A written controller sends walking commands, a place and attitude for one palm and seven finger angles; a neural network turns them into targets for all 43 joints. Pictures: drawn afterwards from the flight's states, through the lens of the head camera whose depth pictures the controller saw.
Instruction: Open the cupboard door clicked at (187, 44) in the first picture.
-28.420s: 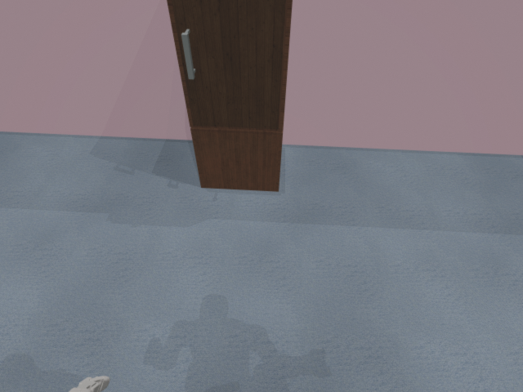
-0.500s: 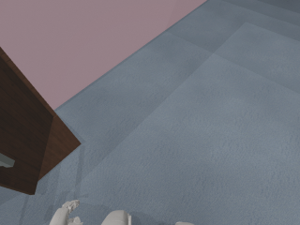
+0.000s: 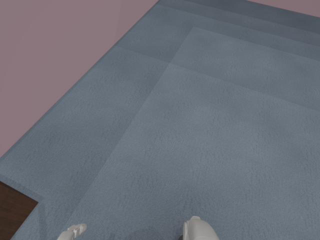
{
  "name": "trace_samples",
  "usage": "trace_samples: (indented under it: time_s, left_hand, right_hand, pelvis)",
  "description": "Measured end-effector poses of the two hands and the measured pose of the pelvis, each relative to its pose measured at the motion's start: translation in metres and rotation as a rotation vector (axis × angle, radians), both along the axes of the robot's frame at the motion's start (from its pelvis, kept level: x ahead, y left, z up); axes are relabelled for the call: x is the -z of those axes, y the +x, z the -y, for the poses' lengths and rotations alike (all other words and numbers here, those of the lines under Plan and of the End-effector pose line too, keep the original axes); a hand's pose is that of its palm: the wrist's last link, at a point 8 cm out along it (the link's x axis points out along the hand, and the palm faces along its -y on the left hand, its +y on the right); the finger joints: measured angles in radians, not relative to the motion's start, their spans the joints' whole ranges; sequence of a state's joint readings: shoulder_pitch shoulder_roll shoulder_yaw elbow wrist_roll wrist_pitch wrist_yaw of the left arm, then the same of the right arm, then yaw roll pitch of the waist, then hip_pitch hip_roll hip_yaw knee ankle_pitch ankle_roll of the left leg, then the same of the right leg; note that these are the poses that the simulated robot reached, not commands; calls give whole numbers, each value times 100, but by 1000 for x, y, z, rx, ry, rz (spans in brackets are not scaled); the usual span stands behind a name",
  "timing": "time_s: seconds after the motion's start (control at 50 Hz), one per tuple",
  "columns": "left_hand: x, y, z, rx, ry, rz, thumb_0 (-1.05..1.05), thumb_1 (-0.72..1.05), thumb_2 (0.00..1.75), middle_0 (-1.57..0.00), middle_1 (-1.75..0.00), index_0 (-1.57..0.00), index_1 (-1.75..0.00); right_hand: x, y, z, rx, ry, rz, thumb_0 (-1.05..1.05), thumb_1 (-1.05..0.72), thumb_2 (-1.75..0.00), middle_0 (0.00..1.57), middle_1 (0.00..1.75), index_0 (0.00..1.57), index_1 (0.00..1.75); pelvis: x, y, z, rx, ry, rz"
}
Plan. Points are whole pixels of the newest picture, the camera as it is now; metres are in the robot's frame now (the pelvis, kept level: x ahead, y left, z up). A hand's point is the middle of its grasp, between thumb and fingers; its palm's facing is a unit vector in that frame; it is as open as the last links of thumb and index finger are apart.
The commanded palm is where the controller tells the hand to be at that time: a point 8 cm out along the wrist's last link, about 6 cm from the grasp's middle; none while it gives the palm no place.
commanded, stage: walk to a spot facing it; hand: left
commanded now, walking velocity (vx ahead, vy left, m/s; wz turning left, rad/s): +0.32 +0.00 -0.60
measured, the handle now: out of the picture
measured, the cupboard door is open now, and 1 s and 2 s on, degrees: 47 47 47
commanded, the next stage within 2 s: turn to face it in 1.06 s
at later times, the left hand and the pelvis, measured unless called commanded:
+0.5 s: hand (126, 189) +0.27 +0.12 -0.17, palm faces -0.14 -0.97 -0.20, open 7.3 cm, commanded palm none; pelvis +0.23 -0.07 +0.00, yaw -13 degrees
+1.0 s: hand (169, 97) +0.66 -0.02 -0.16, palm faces -0.47 -0.85 -0.22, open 7.3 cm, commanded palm none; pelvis +0.46 -0.14 -0.01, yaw -27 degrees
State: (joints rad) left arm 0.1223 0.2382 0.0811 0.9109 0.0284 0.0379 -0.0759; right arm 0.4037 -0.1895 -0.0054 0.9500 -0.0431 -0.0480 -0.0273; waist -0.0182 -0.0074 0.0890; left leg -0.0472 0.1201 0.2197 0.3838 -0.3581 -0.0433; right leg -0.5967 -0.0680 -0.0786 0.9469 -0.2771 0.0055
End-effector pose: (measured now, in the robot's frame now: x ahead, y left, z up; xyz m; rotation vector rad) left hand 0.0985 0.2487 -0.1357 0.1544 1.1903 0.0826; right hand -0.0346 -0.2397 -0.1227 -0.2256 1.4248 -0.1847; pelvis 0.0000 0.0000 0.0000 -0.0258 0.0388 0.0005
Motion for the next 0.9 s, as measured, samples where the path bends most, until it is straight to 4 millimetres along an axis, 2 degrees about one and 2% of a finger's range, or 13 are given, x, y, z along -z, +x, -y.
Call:
trace_samples:
  time_s: [0.06,0.12,0.16,0.18,0.22,0.32,0.4,0.56,0.62,0.66,0.72,0.8,0.9]
  left_hand:
    - [4,57,21,84,6,21,1,91,90,-20,-30,-20,-30]
    - [10,114,46,147,18,84,1,91,90,-20,-30,-20,-30]
    - [13,139,59,155,29,135,0,91,90,-20,-30,-20,-30]
    - [12,146,65,154,31,140,0,91,90,-20,-30,-20,-30]
    - [8,153,73,153,38,119,0,91,90,-20,-30,-20,-30]
    - [0,155,89,173,44,2,0,91,90,-20,-30,-20,-30]
    - [-4,162,89,149,46,-65,0,92,90,-21,-30,-20,-30]
    - [8,188,78,81,45,-192,0,92,90,-21,-30,-20,-30]
    - [22,208,72,85,43,-259,0,91,90,-21,-30,-20,-30]
    - [26,233,70,116,45,-282,0,91,90,-20,-30,-20,-30]
    - [22,289,76,173,46,-243,1,91,90,-20,-30,-20,-30]
    - [9,379,100,243,32,-124,1,92,90,-20,-30,-20,-30]
    - [-7,487,151,365,27,0,0,92,90,-20,-30,-20,-30]
  right_hand:
    - [8,-14,8,81,11,-73,1,-90,-90,20,30,21,30]
    - [24,-18,20,146,32,-142,1,-90,-90,20,30,21,30]
    - [34,-7,31,179,44,-166,1,-90,-90,20,30,21,30]
    - [36,5,36,190,43,-158,1,-90,-90,20,30,21,30]
    - [34,41,48,198,37,-101,1,-91,-90,20,30,20,30]
    - [17,157,72,180,23,137,1,-91,-90,20,30,20,30]
    - [5,242,81,154,26,280,1,-91,-90,20,30,20,30]
    - [-3,390,81,90,22,408,1,-91,-90,20,30,20,30]
    - [1,434,80,86,-5,469,1,-91,-90,20,30,20,30]
    - [1,443,79,111,-19,480,1,-91,-90,20,30,20,30]
    - [0,432,78,173,-25,423,0,-91,-90,20,30,21,30]
    - [4,394,76,277,-17,259,0,-91,-90,20,30,21,30]
    - [11,347,81,411,7,63,0,-92,-90,20,30,21,30]
  pelvis:
    - [8,26,11,44,10,2]
    - [24,57,30,75,21,13]
    - [31,72,41,99,29,26]
    - [30,79,45,104,26,35]
    - [24,94,51,117,23,44]
    - [4,133,62,171,40,28]
    - [-2,171,67,204,40,14]
    - [5,263,66,250,28,15]
    - [18,302,61,287,15,18]
    - [19,321,61,314,23,36]
    - [12,347,66,339,25,48]
    - [1,379,76,371,21,48]
    - [-1,419,99,424,24,42]
